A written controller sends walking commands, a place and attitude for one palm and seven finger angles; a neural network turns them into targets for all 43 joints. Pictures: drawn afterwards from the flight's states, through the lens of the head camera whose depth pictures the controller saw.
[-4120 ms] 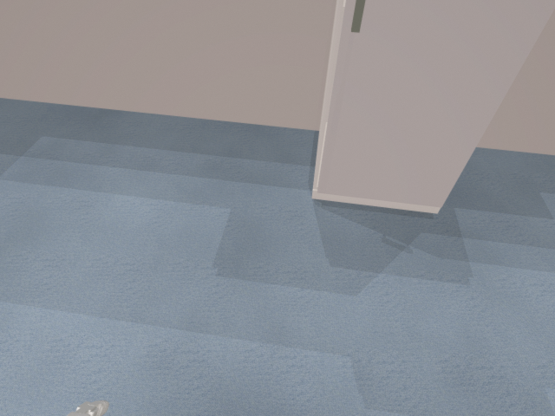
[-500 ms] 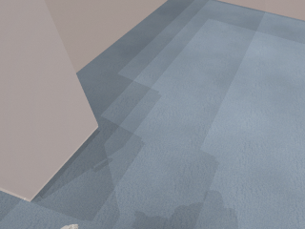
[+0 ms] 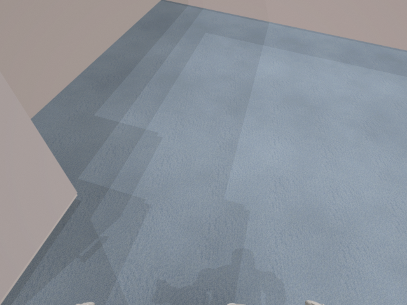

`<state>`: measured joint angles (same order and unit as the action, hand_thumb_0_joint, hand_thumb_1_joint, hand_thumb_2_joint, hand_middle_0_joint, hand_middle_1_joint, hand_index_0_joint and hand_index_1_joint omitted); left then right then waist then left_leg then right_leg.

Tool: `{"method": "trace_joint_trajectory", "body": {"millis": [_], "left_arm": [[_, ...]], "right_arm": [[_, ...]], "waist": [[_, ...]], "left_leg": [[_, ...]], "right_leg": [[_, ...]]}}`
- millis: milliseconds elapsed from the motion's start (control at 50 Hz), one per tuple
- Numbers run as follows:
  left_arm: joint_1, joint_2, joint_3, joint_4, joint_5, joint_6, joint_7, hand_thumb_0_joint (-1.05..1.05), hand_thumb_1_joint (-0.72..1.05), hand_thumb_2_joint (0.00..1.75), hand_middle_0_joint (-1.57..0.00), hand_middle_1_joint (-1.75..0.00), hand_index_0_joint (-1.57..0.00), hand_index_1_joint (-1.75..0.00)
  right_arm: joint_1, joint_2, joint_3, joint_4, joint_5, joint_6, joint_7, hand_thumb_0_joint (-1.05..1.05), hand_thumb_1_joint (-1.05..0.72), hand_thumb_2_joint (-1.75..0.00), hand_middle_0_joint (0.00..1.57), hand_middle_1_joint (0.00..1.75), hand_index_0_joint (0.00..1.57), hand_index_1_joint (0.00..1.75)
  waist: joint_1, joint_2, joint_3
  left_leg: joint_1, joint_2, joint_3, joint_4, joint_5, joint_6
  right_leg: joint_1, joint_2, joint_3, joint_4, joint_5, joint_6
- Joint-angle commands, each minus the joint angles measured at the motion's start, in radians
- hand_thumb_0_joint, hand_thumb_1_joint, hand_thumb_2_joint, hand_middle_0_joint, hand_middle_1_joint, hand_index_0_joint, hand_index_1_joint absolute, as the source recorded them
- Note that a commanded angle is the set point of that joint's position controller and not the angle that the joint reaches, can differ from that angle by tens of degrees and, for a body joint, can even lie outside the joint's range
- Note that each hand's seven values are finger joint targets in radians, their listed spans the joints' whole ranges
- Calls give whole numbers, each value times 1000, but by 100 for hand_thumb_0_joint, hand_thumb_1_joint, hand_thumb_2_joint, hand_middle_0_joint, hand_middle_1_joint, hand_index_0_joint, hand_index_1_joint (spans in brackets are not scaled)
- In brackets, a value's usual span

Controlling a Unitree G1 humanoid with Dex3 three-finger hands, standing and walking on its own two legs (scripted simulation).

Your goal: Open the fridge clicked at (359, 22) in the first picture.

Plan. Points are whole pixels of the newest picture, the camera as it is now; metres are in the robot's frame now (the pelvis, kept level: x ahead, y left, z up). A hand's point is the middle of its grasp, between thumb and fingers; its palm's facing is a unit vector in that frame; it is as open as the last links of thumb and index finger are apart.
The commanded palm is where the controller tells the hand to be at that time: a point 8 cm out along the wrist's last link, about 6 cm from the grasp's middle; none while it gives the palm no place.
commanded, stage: walk to a spot facing it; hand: left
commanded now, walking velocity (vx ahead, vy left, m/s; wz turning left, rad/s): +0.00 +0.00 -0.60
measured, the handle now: out of the picture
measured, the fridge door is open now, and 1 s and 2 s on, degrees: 0 0 0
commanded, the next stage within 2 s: turn to face it in 0.38 s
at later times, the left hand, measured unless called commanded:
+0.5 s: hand (157, 278) +0.20 +0.11 -0.14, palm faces -0.26 -0.93 -0.26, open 7.4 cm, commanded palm none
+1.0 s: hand (150, 272) +0.21 +0.13 -0.16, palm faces -0.13 -0.97 -0.22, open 7.4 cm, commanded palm none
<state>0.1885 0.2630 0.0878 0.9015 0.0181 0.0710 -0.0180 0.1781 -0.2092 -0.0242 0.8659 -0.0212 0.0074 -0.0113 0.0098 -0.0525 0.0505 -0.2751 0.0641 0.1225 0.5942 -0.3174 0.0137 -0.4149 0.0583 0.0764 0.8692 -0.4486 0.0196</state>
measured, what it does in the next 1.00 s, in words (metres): walks ahead: right foot, then left foot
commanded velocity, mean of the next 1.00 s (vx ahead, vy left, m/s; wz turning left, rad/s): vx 0.04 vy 0.00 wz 0.07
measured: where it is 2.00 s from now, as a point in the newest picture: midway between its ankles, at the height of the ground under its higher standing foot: outside the picture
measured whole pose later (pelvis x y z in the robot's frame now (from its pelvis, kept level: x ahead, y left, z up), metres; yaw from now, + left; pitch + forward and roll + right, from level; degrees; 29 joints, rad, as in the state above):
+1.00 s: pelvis +0.10 -0.05 +0.01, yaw -9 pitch +1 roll -1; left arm 0.17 0.21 0.07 0.97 0.01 0.04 0.02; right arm 0.21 -0.17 -0.05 0.98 -0.02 0.02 0.00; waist -0.03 0.00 0.08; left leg -0.33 0.00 0.01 0.51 -0.20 0.04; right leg -0.40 -0.05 -0.01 0.95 -0.49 0.05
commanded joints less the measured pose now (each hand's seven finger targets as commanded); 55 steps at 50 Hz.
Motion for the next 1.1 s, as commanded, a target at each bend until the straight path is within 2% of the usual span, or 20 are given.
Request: {"method": "trace_joint_trajectory", "body": {"millis": [0, 80, 200, 260, 300, 320, 340, 360, 400, 480, 620, 700, 720, 740, 760, 780, 800, 860, 1000, 1080], "left_arm": [[-19, 81, 35, -82, 10, -21, -20, 0, 90, 90, -20, -30, -20, -30], [-45, 39, 19, -81, 1, -18, -20, 0, 90, 90, -20, -30, -20, -30], [-127, 13, 7, -99, 0, -22, -21, 0, 90, 90, -20, -30, -20, -30], [-99, 17, 6, -90, 1, -36, -17, 0, 90, 90, -20, -30, -20, -30], [7, 45, 14, -58, 3, -51, -12, 0, 90, 90, -20, -30, -20, -30], [100, 141, 29, -30, 12, -66, -2, 0, 90, 90, -20, -30, -20, -30], [187, 260, 54, -4, 3, -70, 13, 0, 90, 90, -20, -30, -20, -30], [219, 248, 60, 4, -13, -61, 30, 0, 90, 90, -20, -30, -20, -30], [92, 172, 41, -24, -9, -62, 34, 0, 90, 90, -20, -30, -20, -30], [6, 114, 10, -36, 1, -87, 30, 0, 90, 90, -20, -30, -20, -30], [33, 71, -27, 38, 3, -104, 42, 0, 90, 90, -20, -30, -20, -30], [49, 79, -21, 68, -6, -88, 54, 0, 90, 90, -20, -30, -20, -30], [68, 69, -21, 70, -8, -82, 55, 0, 90, 90, -20, -30, -20, -30], [103, 43, -20, 61, -11, -73, 56, 0, 90, 90, -20, -30, -20, -30], [107, 9, -28, 44, -16, -68, 57, 0, 90, 90, -20, -30, -20, -30], [63, 23, -26, 30, -13, -63, 61, 0, 90, 90, -20, -30, -20, -30], [14, 32, -16, 19, -9, -58, 57, 0, 90, 90, -20, -30, -20, -30], [-27, 13, -7, 3, -5, -61, 38, 0, 90, 90, -20, -30, -20, -30], [-35, -8, -2, -35, -10, -52, 39, 0, 90, 90, -20, -30, -20, -30], [40, 14, 1, -37, -14, -60, 43, 0, 90, 90, -20, -30, -20, -30]], "right_arm": [[-19, -172, -40, -72, -7, -23, -25, 0, -90, -90, 20, 30, 20, 30], [89, -163, -52, -32, -3, -27, -26, 0, -90, -90, 20, 30, 20, 30], [128, -191, -77, 10, -7, -14, -13, 0, -90, -90, 20, 30, 20, 30], [114, -207, -90, 20, -8, -11, -6, 0, -90, -90, 20, 30, 20, 30], [100, -205, -89, 16, -1, -11, 0, 0, -90, -90, 20, 30, 20, 30], [116, -157, -77, 0, 10, -9, 10, 0, -90, -90, 20, 30, 20, 30], [49, -84, -48, -64, 7, -6, 14, 0, -90, -90, 20, 30, 20, 30], [-30, -119, -48, -84, 6, 7, -4, 0, -90, -90, 20, 30, 20, 30], [-84, -123, -54, -68, 0, 7, 0, 0, -90, -90, 20, 30, 20, 30], [44, -96, -49, 14, -9, 13, 9, 0, -90, -90, 20, 30, 20, 30], [28, -46, -15, 75, 10, 0, 8, 0, -90, -90, 20, 30, 20, 30], [49, -65, -18, 102, 6, -5, 9, 0, -90, -90, 20, 30, 20, 30], [77, -97, -26, 108, 4, -6, 9, 0, -90, -90, 20, 30, 20, 30], [109, -146, -38, 105, -2, -6, 9, 0, -90, -90, 20, 30, 20, 30], [144, -205, -50, 102, -3, -3, 4, 0, -90, -90, 20, 30, 20, 30], [174, -200, -53, 117, -4, 0, -6, 0, -90, -90, 20, 30, 20, 30], [155, -198, -56, 108, -3, 1, -11, 0, -90, -90, 20, 30, 20, 30], [74, -163, -59, 68, -5, -3, -10, 0, -90, -90, 20, 30, 20, 30], [67, -194, -88, 35, -8, 6, 0, 0, -90, -90, 20, 30, 20, 30], [13, -207, -105, 1, -4, 18, 9, 0, -90, -90, 20, 30, 20, 30]], "waist": [[6, 203, 9], [-34, 204, -65], [-71, 272, -48], [-56, 284, -74], [10, 220, -136], [53, 1, -203], [98, -291, -209], [124, -246, -197], [74, -119, -50], [-17, -77, -61], [-10, -83, -51], [-16, -61, -21], [-22, 26, -37], [-26, 169, -70], [-32, 352, -72], [-59, 391, -100], [-56, 306, -78], [-34, 180, -90], [-47, 193, -142], [-8, 211, -155]], "left_leg": [[69, 283, -195, -349, 172, 77], [253, 265, -58, -247, 566, 93], [239, 304, 35, -195, 599, 97], [243, 315, 60, -121, 610, 71], [158, 289, 121, 47, 494, 6], [-73, 232, 164, 264, 268, -52], [-380, 80, 116, 516, -324, -105], [-404, 88, -45, 592, -342, -91], [-432, 113, -99, 614, -187, -89], [-290, 77, -66, 497, -39, -107], [-126, 18, -48, 162, 9, -78], [8, -1, -29, -47, 175, -53], [90, 25, -71, -81, 357, -31], [158, 145, -222, -101, 584, 36], [184, 282, -425, -165, 773, 146], [167, 318, -528, -257, 728, 205], [126, 307, -518, -269, 607, 214], [105, 212, -393, -260, 446, 170], [93, 167, -425, -244, 402, 166], [-3, 110, -433, -178, 383, 119]], "right_leg": [[-170, -85, -39, 336, 45, 41], [-178, -99, -92, 258, 40, 60], [-60, -105, -176, -25, 7, 46], [23, -77, -202, -179, 38, 20], [241, -61, -219, -397, 208, -10], [511, -214, -30, -478, 308, -76], [617, -465, 343, -511, 603, -191], [539, -476, 366, -532, 589, -234], [399, -389, 280, -571, 338, -227], [286, -280, 84, -563, 510, -172], [288, -268, -31, -544, 667, -157], [276, -275, -79, -438, 652, -100], [228, -256, -101, -355, 589, -66], [150, -197, -158, -243, 400, -20], [55, -111, -202, -74, 27, 27], [15, -81, -138, 111, -217, 30], [-26, -104, -83, 203, -197, 21], [-56, -126, -70, 189, -61, 29], [9, -93, -88, -25, -19, 45], [190, -57, -119, -288, 121, 43]]}}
